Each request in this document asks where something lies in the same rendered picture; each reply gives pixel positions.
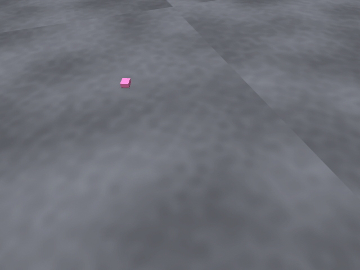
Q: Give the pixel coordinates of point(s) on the small box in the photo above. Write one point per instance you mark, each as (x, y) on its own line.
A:
(125, 82)

